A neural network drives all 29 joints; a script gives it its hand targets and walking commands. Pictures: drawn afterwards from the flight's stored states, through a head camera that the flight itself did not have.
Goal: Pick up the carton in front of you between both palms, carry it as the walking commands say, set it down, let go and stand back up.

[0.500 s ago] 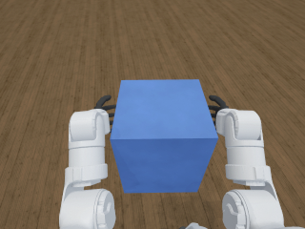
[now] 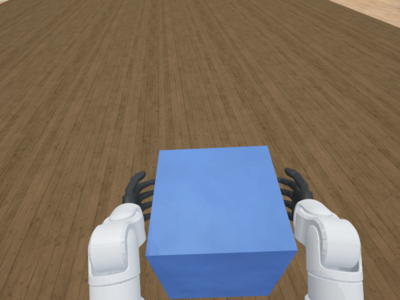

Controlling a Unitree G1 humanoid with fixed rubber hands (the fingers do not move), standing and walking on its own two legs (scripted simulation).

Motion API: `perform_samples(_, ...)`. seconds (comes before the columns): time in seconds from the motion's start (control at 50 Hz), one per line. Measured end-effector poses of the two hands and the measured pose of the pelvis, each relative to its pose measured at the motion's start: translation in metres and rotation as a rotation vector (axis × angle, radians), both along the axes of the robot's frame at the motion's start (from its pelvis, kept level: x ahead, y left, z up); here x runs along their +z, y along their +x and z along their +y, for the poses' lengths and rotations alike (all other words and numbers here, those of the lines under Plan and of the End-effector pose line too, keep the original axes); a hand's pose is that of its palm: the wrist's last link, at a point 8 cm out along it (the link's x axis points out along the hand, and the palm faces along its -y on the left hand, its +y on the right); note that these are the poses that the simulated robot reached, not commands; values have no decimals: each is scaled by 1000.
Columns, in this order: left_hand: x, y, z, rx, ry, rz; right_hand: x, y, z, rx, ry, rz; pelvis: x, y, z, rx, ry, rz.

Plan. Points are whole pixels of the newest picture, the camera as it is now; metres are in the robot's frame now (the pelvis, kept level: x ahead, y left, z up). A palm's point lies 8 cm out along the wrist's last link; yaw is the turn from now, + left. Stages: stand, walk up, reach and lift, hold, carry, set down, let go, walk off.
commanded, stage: carry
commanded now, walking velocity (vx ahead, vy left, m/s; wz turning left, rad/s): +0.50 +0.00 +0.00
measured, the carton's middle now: (216, 225) +0.28 +0.00 +0.03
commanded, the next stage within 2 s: none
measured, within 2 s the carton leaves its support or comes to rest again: neither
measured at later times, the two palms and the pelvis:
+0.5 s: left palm (165, 118) +0.57 +0.13 +0.09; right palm (274, 118) +0.56 -0.17 +0.09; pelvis +0.31 -0.02 -0.01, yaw -1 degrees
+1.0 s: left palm (167, 91) +0.73 +0.14 +0.10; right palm (260, 88) +0.72 -0.16 +0.10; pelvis +0.47 -0.01 +0.00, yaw -1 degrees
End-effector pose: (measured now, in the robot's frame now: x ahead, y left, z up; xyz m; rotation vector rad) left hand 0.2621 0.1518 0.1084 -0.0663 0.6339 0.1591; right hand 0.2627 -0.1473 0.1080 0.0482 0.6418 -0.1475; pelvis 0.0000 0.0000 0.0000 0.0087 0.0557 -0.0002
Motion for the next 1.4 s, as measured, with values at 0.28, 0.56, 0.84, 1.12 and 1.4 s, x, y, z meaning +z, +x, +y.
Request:
perform_samples(0.28,-9,162,8,-67,-5,94,-6,142,9,-60,-14,96,15,154,24,-34,-12,9)
perform_samples(0.56,-27,338,-31,-21,47,102,-36,334,-31,-9,32,102,-7,330,-24,-1,-15,-2)
perform_samples(0.84,-8,425,-18,-12,14,38,-9,424,-18,3,-5,38,7,428,-17,-6,-15,-15)
perform_samples(1.12,-35,476,-11,-44,33,100,-37,468,-11,-1,-25,101,0,475,-5,-13,-8,7)
perform_samples(1.4,-63,476,-9,-73,83,66,-65,469,-9,35,-68,68,0,465,-4,-13,-9,-9)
